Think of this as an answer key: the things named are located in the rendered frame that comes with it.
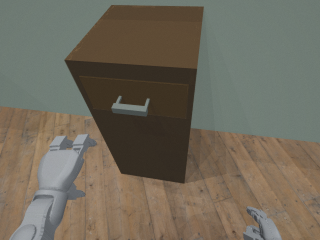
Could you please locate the robot right hand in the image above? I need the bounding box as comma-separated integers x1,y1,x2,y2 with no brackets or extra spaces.
243,206,282,240

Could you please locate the drawer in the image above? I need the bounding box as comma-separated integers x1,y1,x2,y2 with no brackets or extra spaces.
79,75,189,118

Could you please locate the robot left forearm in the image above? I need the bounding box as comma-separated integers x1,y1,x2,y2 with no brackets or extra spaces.
9,188,69,240

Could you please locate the robot left hand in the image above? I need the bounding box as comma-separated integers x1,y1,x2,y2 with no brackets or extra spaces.
37,134,97,200

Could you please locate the handle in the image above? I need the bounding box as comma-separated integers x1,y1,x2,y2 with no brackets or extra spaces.
111,96,150,117

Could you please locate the cabinet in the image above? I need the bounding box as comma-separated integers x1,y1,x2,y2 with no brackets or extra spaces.
64,5,204,184

